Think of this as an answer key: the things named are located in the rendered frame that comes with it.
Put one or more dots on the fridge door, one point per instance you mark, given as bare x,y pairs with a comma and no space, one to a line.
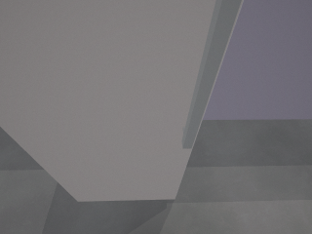
98,92

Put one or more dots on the handle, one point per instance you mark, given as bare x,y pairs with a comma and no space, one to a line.
223,18

